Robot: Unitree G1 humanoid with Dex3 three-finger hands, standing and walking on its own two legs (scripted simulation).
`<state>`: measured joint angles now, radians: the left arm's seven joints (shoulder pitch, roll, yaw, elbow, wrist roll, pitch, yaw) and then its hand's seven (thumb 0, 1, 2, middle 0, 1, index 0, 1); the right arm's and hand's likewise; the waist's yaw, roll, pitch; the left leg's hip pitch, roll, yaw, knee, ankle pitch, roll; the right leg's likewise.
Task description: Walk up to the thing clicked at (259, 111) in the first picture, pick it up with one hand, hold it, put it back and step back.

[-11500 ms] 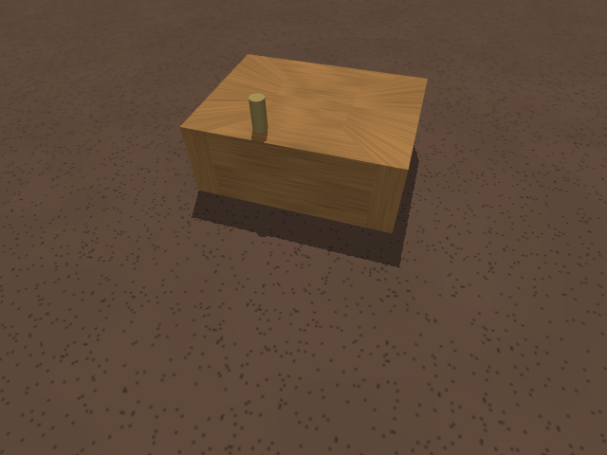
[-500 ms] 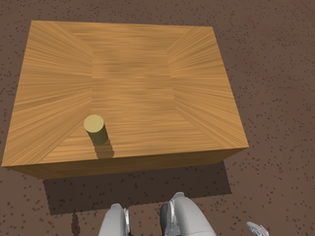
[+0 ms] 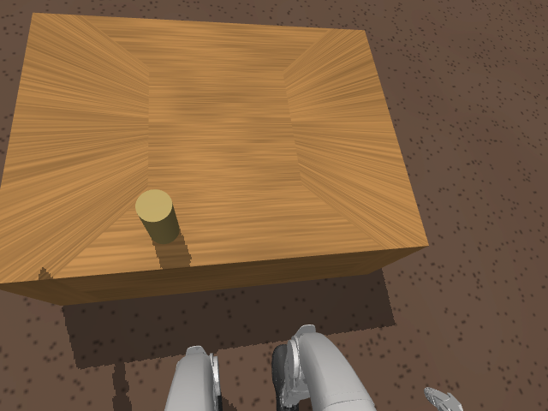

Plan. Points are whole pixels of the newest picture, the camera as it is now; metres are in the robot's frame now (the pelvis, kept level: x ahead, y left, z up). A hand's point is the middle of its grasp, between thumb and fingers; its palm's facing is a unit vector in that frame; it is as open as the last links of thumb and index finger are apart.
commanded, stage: go down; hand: left
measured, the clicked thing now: (159, 218) +0.46 +0.16 -0.24
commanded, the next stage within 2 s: none
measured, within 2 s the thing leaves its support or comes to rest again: neither
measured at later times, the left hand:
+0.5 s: hand out of the picture +0.45 +0.37 +0.04, palm faces +0.12 -0.99 -0.04, open 17.1 cm
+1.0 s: hand out of the picture +0.45 +0.36 +0.04, palm faces +0.11 -0.99 -0.02, open 17.1 cm
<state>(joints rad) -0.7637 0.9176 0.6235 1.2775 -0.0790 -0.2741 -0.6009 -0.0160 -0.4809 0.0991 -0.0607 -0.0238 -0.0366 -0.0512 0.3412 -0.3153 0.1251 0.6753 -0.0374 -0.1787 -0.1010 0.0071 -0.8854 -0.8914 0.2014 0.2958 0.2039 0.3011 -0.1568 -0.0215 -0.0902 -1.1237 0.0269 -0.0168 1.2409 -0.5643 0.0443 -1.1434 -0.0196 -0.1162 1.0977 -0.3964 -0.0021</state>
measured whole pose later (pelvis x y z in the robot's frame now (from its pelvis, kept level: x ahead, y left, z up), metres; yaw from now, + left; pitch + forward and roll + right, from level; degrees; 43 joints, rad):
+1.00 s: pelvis +0.00 +0.00 -0.01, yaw +0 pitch +26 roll -5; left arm -0.81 0.93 0.65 1.27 -0.13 -0.32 -0.64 -0.02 -0.44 0.11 -0.04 -0.04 -0.03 -0.06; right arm 0.32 -0.31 0.14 0.67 -0.03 -0.17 -0.10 0.01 -0.89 -0.89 0.20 0.30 0.20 0.30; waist -0.16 -0.02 -0.09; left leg -1.17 0.03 -0.02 1.28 -0.58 0.04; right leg -1.19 -0.02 -0.12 1.14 -0.41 -0.01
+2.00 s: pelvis +0.00 +0.00 -0.01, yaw +0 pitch +27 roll -5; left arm -0.82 0.91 0.68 1.23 -0.17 -0.35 -0.67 -0.02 -0.44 0.10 -0.03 -0.05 -0.03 -0.06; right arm 0.31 -0.30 0.14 0.69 -0.03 -0.17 -0.12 0.01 -0.90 -0.89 0.20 0.30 0.20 0.30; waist -0.17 -0.02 -0.10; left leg -1.19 0.02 -0.03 1.30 -0.58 0.04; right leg -1.20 -0.02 -0.12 1.15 -0.41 0.00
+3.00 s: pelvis -0.01 +0.00 -0.01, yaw +0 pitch +26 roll -6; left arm -0.84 0.92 0.66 1.23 -0.18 -0.36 -0.66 -0.02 -0.45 0.09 -0.03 -0.06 -0.04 -0.06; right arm 0.31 -0.31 0.15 0.69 -0.03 -0.17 -0.12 0.01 -0.89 -0.89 0.20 0.30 0.20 0.30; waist -0.16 -0.03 -0.09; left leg -1.19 0.02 -0.03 1.30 -0.58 0.04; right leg -1.20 -0.02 -0.12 1.15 -0.41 0.00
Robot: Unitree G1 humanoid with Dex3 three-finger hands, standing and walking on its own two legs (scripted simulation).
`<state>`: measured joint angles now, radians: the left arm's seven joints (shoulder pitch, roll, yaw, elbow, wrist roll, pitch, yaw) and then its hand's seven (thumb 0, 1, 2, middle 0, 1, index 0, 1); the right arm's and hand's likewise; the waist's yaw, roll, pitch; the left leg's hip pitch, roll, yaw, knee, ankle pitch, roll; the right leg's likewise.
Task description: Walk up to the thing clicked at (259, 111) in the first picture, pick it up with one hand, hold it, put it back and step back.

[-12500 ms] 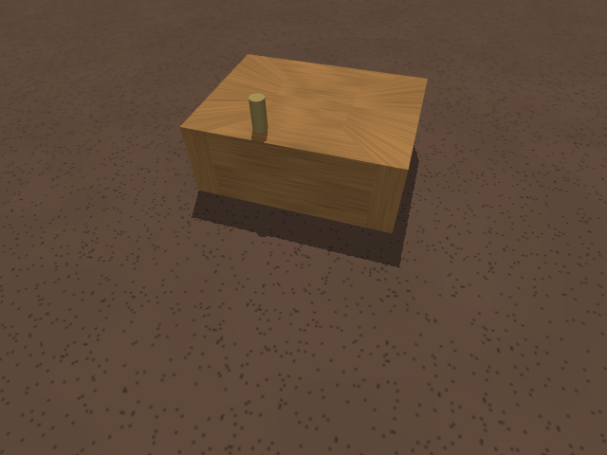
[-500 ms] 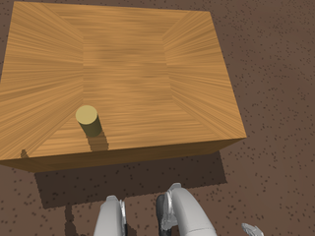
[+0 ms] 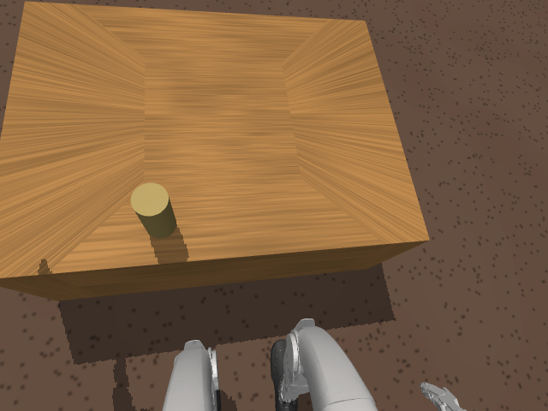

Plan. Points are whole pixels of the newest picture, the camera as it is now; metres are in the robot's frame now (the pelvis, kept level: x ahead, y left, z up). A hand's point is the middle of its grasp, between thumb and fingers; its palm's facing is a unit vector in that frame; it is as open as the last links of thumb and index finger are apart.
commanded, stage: go down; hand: left
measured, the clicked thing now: (156, 213) +0.47 +0.16 -0.23
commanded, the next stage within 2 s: none
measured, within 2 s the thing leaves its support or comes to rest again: neither
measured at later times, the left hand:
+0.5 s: hand out of the picture +0.44 +0.36 +0.05, palm faces +0.11 -0.99 -0.01, open 17.2 cm
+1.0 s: hand out of the picture +0.45 +0.37 +0.06, palm faces +0.10 -0.99 +0.01, open 17.1 cm
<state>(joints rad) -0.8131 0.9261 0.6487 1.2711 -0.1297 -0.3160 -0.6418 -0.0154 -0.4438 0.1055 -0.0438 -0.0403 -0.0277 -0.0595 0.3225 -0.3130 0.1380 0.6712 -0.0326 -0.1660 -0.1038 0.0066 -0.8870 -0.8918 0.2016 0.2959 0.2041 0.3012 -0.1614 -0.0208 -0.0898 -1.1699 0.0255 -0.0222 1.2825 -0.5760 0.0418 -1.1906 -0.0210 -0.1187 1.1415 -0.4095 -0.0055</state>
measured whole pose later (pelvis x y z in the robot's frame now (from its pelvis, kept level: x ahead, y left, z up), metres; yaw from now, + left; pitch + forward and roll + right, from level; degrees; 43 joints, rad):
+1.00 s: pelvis +0.00 +0.00 +0.00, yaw +0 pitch +27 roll -5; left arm -0.82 0.91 0.68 1.23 -0.17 -0.35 -0.67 -0.02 -0.44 0.10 -0.03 -0.05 -0.03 -0.06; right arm 0.31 -0.30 0.14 0.69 -0.03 -0.17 -0.12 0.01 -0.90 -0.89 0.20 0.30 0.20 0.30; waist -0.17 -0.02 -0.10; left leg -1.19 0.02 -0.03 1.30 -0.58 0.04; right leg -1.20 -0.02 -0.12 1.15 -0.41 0.00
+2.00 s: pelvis +0.00 +0.00 +0.00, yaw +0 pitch +26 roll -6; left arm -0.84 0.92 0.66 1.23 -0.18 -0.36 -0.66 -0.02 -0.45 0.09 -0.03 -0.06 -0.04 -0.06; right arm 0.31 -0.31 0.15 0.69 -0.03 -0.17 -0.12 0.01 -0.89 -0.89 0.20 0.30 0.20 0.30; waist -0.16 -0.03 -0.09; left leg -1.19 0.02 -0.03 1.30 -0.58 0.04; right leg -1.20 -0.02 -0.12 1.15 -0.41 0.00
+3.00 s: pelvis -0.06 -0.01 -0.20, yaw -1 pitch +36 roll -4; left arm -1.05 0.64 0.53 1.35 -0.08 -0.57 -0.38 -0.02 -0.60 0.09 -0.01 -0.11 -0.03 -0.10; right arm 0.24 -0.28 0.13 0.65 -0.09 -0.13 0.04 0.00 -0.89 -0.89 0.20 0.30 0.20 0.30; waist -0.25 0.03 -0.12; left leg -1.94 0.01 -0.01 2.02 -0.71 0.05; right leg -1.99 -0.08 -0.10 1.89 -0.52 -0.03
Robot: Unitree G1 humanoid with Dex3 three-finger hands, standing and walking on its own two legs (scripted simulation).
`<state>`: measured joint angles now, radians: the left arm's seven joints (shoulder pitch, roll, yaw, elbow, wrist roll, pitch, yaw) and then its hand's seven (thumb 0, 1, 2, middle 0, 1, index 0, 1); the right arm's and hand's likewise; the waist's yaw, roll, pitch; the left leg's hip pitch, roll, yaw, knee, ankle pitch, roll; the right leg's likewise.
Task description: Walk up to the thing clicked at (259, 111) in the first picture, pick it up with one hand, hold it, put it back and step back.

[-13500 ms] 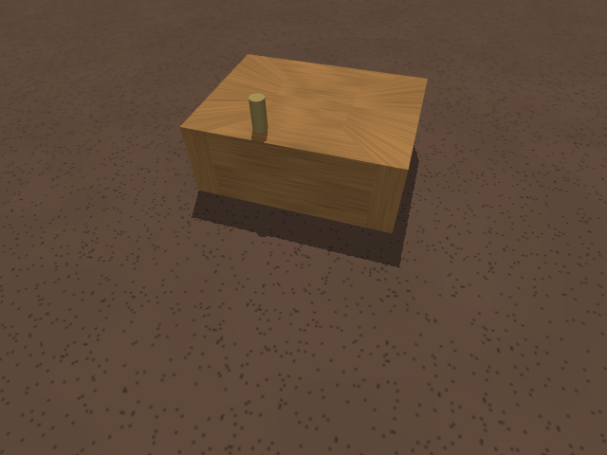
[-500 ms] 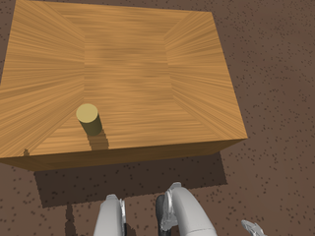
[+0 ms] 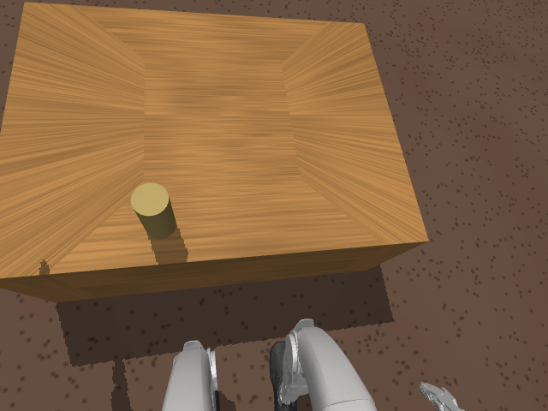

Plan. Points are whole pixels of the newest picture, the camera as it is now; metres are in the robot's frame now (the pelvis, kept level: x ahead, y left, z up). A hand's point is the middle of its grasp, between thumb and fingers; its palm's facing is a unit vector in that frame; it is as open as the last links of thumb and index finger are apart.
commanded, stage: go down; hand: left
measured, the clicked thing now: (155, 213) +0.47 +0.16 -0.23
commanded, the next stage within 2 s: approach in 1.08 s
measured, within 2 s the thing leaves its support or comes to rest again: neither
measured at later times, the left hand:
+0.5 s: hand out of the picture +0.46 +0.37 +0.07, palm faces +0.11 -0.99 +0.01, open 17.1 cm
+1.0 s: hand out of the picture +0.45 +0.37 +0.07, palm faces +0.11 -0.99 +0.01, open 17.2 cm
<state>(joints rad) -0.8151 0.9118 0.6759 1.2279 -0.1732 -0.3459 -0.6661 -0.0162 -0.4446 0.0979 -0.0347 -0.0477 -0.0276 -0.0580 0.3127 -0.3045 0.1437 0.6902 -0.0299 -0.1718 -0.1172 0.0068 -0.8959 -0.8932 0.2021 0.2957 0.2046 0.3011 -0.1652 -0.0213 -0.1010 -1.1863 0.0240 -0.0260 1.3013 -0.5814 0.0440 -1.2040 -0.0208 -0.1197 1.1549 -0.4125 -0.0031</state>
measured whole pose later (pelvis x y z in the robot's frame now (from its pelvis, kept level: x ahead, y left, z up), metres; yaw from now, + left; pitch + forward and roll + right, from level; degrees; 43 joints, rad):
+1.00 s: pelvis +0.00 +0.00 +0.00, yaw +0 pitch +26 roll -6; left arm -0.84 0.92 0.66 1.23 -0.18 -0.36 -0.66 -0.02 -0.45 0.09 -0.03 -0.06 -0.04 -0.06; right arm 0.31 -0.31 0.15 0.69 -0.03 -0.17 -0.12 0.01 -0.89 -0.89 0.20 0.30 0.20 0.30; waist -0.16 -0.03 -0.09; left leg -1.19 0.02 -0.03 1.30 -0.58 0.04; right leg -1.20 -0.02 -0.12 1.15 -0.41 0.00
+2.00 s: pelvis -0.06 -0.02 -0.20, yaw +0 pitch +36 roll -4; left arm -1.05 0.64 0.53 1.35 -0.08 -0.57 -0.38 -0.02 -0.60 0.09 -0.01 -0.11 -0.03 -0.10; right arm 0.24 -0.28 0.13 0.65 -0.09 -0.13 0.04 0.00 -0.89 -0.89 0.20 0.30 0.20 0.30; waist -0.25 0.03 -0.12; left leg -1.94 0.01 -0.01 2.02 -0.71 0.05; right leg -1.99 -0.08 -0.10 1.89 -0.52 -0.03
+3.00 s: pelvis -0.05 -0.01 -0.20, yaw +2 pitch +37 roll -3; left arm -0.95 0.40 0.31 1.15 -0.05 -0.59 -0.10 -0.02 -0.53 0.23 -0.33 -0.31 -0.35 -0.30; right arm 0.19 -0.28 0.05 0.67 -0.06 -0.05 0.06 0.01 -0.92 -0.89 0.20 0.29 0.20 0.30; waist -0.17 0.02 -0.16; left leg -1.94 -0.02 0.00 2.02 -0.72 0.05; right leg -2.00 -0.10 -0.08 1.91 -0.55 -0.03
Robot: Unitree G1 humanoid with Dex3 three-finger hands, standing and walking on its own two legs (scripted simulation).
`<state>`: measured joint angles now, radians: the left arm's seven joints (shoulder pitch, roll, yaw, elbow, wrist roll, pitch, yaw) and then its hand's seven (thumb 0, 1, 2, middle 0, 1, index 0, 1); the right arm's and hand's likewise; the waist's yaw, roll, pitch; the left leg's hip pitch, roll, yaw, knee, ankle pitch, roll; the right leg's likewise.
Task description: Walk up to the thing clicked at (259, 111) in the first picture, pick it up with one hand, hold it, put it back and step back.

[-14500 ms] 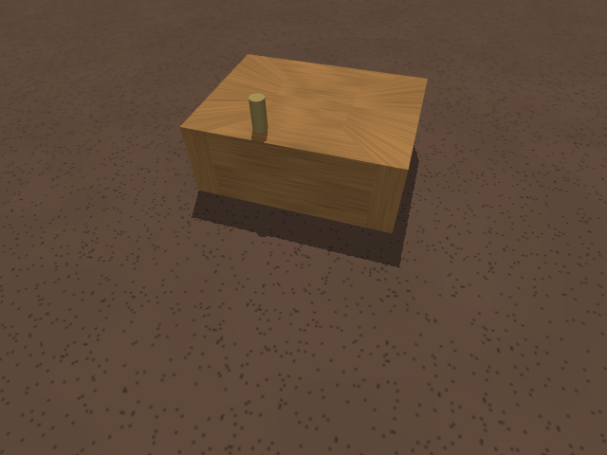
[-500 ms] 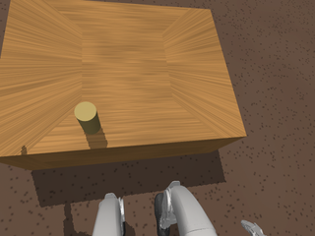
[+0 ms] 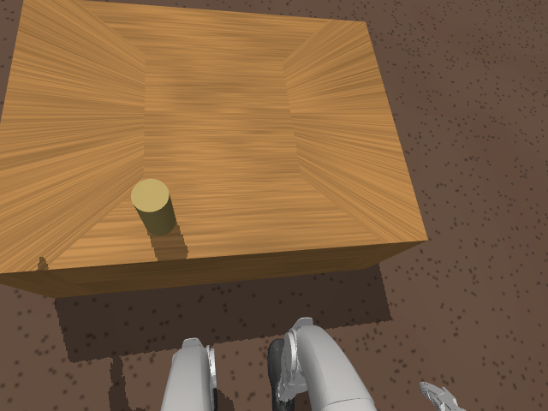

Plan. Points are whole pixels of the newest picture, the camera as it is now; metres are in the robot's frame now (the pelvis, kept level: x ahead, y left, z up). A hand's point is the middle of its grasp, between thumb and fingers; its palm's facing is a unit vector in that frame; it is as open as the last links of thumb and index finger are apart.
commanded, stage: go down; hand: left
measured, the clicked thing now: (155, 209) +0.47 +0.16 -0.23
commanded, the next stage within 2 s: approach in 0.08 s
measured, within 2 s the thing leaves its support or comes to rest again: neither
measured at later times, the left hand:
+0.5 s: hand out of the picture +0.47 +0.34 -0.02, palm faces +0.06 -1.00 +0.03, open 17.7 cm
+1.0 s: hand (140, 193) +0.49 +0.19 -0.20, palm faces -0.02 -1.00 +0.05, open 17.6 cm
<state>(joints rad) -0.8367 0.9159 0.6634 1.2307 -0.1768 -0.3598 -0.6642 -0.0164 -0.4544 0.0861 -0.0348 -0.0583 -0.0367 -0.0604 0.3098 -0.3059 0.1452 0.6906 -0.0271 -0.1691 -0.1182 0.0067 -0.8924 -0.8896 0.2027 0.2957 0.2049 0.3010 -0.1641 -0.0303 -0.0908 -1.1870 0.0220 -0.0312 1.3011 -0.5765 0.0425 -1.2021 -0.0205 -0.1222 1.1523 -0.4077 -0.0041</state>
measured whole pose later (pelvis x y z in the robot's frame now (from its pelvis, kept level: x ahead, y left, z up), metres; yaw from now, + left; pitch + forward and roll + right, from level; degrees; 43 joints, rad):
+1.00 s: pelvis -0.06 -0.01 -0.20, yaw -1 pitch +36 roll -4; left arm -1.05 0.64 0.53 1.35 -0.08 -0.57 -0.38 -0.02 -0.60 0.09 -0.01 -0.11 -0.03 -0.10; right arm 0.24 -0.28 0.13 0.65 -0.09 -0.13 0.04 0.00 -0.89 -0.89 0.20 0.30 0.20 0.30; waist -0.25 0.03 -0.12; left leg -1.94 0.01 -0.01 2.02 -0.71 0.05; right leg -1.99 -0.08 -0.10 1.89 -0.52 -0.03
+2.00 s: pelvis -0.05 -0.01 -0.20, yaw +2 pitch +37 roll -3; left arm -0.95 0.40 0.31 1.15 -0.05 -0.59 -0.10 -0.02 -0.53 0.23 -0.33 -0.31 -0.35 -0.30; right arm 0.19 -0.28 0.05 0.67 -0.06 -0.05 0.06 0.01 -0.92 -0.89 0.20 0.29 0.20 0.30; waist -0.17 0.02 -0.16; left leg -1.94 -0.02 0.00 2.02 -0.72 0.05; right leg -2.00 -0.10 -0.08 1.91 -0.55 -0.03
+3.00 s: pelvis -0.06 -0.01 -0.21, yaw +1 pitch +36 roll -4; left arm -0.93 0.44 0.32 1.08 -0.03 -0.49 -0.11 -0.01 -0.15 0.98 -0.78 -0.98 -0.78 -0.99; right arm 0.22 -0.28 0.06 0.65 -0.04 -0.01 0.04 0.01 -0.91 -0.89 0.20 0.30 0.20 0.30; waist -0.20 0.03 -0.14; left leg -1.96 -0.02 0.00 2.04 -0.70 0.06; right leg -2.01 -0.10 -0.08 1.92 -0.53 -0.02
